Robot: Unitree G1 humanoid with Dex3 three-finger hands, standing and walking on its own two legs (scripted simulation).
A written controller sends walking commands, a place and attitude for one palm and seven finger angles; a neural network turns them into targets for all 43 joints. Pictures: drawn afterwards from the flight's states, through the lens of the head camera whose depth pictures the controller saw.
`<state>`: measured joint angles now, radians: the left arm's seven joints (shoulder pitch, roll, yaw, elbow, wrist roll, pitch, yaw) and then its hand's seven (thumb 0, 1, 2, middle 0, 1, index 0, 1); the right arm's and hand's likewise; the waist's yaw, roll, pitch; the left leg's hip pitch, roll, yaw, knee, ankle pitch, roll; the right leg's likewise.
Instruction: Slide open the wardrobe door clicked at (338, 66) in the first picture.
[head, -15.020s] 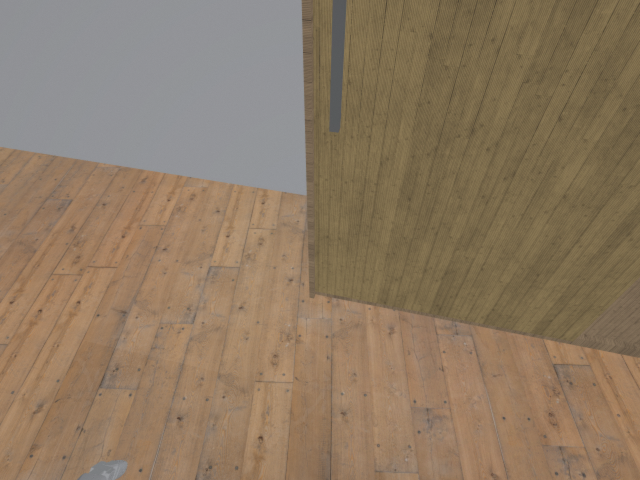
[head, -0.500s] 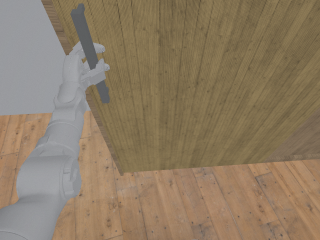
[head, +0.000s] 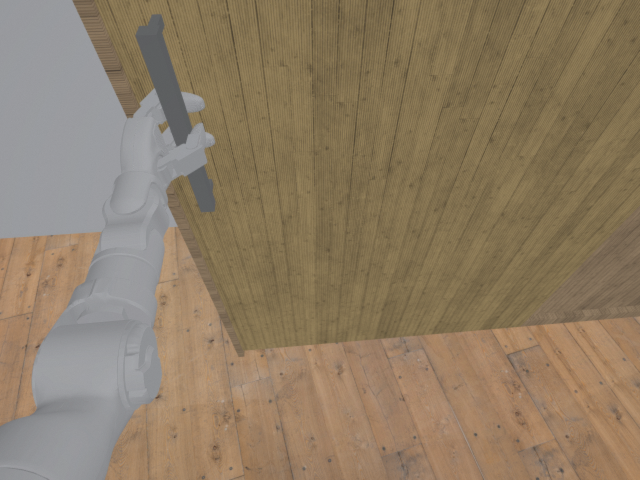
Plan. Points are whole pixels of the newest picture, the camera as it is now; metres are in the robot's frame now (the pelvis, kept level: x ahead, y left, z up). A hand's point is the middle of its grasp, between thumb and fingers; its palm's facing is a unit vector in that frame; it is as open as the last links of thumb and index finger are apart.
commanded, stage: grip the handle and tug to test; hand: left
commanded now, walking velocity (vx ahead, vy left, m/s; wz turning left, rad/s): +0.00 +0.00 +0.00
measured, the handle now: (186, 128) +0.53 +0.16 +0.15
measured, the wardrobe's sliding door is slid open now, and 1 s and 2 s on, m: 0.00 0.00 0.01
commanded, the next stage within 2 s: tug the door sideways, standing still in 0.20 s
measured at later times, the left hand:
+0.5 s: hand (198, 148) +0.48 +0.13 +0.16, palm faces +0.06 -1.00 +0.00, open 5.6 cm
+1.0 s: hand (203, 149) +0.48 +0.13 +0.15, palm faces +0.11 -0.99 -0.03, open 5.8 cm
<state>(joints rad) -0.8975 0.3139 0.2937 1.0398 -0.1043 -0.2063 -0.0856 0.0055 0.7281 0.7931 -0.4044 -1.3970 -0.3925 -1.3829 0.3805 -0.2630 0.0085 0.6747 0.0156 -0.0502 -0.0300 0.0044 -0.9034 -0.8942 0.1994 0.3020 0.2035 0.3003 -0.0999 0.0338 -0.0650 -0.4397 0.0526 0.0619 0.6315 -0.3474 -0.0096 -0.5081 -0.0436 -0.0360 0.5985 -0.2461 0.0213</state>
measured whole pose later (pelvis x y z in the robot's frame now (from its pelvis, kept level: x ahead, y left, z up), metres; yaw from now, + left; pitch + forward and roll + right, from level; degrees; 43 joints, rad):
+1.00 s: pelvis +0.01 +0.00 +0.00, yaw +4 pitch +9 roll -1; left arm -0.96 0.21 0.09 1.02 -0.16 -0.17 0.10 0.00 0.78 0.82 -0.32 -1.40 -0.27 -1.40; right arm 0.41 -0.24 -0.01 0.79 0.00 -0.12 0.00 0.01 -0.90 -0.89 0.20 0.30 0.20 0.30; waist -0.04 0.05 -0.05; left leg -0.45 0.03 0.00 0.66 -0.36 -0.01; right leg -0.49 -0.07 -0.09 0.61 -0.28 0.03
